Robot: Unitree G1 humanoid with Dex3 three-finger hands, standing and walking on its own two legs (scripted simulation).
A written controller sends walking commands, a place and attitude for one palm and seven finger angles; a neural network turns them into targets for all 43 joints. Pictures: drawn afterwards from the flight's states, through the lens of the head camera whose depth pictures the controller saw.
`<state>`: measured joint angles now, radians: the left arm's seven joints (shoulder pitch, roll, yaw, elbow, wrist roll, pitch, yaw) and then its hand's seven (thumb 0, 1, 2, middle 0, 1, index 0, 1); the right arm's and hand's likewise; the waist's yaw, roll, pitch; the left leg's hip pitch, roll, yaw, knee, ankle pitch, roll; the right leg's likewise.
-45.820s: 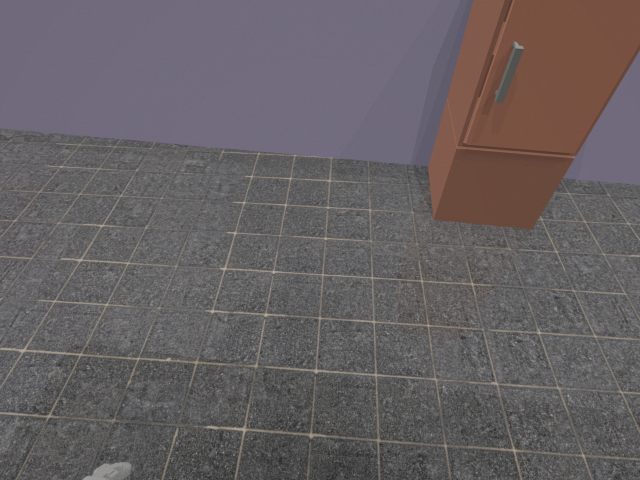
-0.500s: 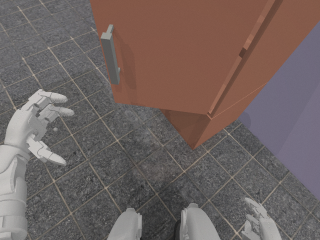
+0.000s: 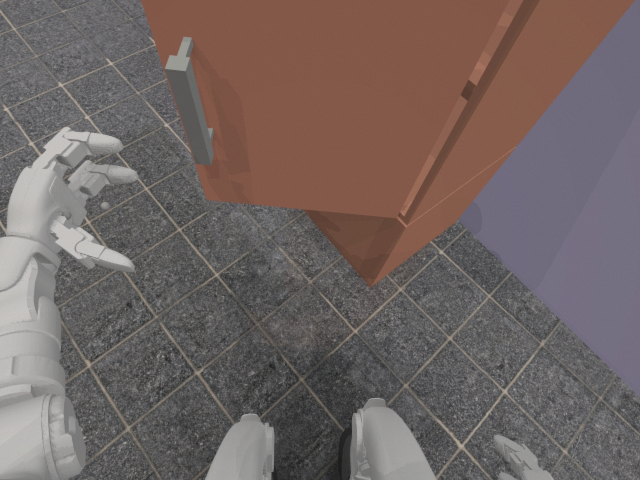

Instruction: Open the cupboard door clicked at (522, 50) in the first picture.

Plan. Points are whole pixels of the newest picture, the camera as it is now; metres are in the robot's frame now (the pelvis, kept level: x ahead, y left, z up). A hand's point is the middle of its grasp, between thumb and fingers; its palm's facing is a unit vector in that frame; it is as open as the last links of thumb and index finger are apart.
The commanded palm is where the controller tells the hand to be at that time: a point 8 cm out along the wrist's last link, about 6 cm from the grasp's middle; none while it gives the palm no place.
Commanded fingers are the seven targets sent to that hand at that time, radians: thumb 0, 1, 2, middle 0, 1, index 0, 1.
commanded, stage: move the hooked fingers beside the handle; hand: left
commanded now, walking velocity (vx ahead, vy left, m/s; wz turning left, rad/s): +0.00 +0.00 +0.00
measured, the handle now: (196, 106) +0.58 +0.17 +0.04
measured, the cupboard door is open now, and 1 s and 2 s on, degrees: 48 48 48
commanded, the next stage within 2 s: slide the fingers in behind the handle in 1.96 s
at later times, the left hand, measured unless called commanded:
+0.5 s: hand (131, 151) +0.50 +0.24 +0.04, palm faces -0.09 -1.00 -0.02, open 14.0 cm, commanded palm +0.50 +0.28 +0.04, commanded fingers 0.00 -0.50 0.30 -0.30 -1.20 -0.30 -1.20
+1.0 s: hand (147, 132) +0.55 +0.24 +0.03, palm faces -0.08 -1.00 -0.03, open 13.9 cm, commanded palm +0.54 +0.26 +0.04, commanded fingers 0.00 -0.50 0.30 -0.30 -1.20 -0.30 -1.20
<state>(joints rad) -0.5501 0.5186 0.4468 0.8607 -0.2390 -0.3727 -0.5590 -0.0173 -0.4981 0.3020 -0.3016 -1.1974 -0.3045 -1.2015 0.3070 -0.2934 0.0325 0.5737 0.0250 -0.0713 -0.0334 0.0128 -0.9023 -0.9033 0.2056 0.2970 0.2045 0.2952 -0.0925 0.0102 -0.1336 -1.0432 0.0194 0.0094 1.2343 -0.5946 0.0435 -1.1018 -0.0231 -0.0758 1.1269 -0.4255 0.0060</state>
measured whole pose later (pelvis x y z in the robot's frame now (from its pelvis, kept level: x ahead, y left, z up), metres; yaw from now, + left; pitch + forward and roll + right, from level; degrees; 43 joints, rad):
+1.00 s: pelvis +0.00 +0.01 -0.02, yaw -3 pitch +31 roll -6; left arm -0.98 0.76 0.54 1.18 -0.05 -0.32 -0.47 -0.02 -0.50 0.30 -0.30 -1.20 -0.30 -1.20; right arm 0.40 -0.28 0.09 0.56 -0.02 0.09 0.01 0.01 -0.90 -0.90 0.21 0.30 0.20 0.30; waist -0.25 0.04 -0.10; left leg -1.25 0.05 0.00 1.32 -0.62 0.06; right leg -1.29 0.01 -0.08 1.16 -0.41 0.02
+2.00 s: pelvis +0.00 +0.00 -0.03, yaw -3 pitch +31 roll -6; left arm -1.01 0.77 0.52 1.17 -0.05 -0.34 -0.47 -0.02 -0.50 0.30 -0.30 -1.20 -0.30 -1.20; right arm 0.37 -0.28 0.09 0.57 -0.02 0.09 0.01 0.01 -0.90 -0.90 0.21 0.30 0.20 0.30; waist -0.24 0.03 -0.10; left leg -1.28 0.05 -0.02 1.35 -0.62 0.05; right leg -1.31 0.01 -0.10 1.18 -0.42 0.01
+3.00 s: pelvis +0.00 +0.00 -0.02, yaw -1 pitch +30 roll -5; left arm -1.00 0.58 0.38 1.18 -0.07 -0.39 -0.34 -0.02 -0.50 0.30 -0.30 -1.20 -0.31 -1.22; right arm 0.36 -0.27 0.06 0.60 -0.03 0.08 0.02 0.01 -0.90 -0.90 0.20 0.30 0.20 0.29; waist -0.21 0.04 -0.11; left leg -1.23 0.03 -0.02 1.32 -0.61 0.04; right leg -1.27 -0.01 -0.10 1.17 -0.42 0.00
